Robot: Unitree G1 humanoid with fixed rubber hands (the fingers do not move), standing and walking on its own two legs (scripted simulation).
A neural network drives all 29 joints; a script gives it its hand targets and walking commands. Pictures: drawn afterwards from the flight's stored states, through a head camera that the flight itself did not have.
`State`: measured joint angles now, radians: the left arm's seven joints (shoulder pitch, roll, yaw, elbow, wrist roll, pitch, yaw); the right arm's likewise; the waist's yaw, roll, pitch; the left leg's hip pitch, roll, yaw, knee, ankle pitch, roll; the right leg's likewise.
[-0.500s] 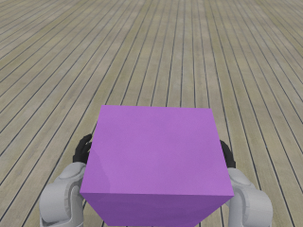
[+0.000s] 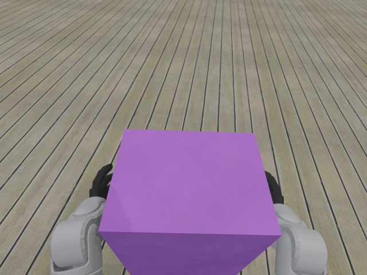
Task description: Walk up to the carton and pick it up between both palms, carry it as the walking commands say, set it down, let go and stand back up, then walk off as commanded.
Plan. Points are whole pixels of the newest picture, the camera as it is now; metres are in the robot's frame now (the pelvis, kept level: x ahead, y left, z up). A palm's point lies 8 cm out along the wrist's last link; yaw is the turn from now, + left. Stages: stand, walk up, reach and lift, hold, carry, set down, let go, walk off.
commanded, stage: carry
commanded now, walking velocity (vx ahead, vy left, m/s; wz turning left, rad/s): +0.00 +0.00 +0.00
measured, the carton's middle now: (185, 211) +0.24 +0.00 +0.05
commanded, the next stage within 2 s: none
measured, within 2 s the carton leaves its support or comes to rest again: neither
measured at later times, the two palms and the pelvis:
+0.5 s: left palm (101, 202) +0.25 +0.17 +0.06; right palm (264, 208) +0.24 -0.16 +0.07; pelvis +0.00 +0.01 +0.00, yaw +0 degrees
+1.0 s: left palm (101, 199) +0.26 +0.17 +0.05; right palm (258, 205) +0.25 -0.15 +0.06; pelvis +0.01 +0.01 +0.00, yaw +0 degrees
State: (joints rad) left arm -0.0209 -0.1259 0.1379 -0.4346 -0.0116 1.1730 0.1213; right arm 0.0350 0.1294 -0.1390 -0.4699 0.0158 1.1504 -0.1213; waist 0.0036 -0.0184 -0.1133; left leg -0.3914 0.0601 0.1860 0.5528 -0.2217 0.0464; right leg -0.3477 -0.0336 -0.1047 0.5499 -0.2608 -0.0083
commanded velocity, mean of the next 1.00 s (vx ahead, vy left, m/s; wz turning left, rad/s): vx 0.00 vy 0.00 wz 0.00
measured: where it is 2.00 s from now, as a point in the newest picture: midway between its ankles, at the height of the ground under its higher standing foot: outside the picture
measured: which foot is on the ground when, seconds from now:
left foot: down 0.00-1.00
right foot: down 0.00-1.00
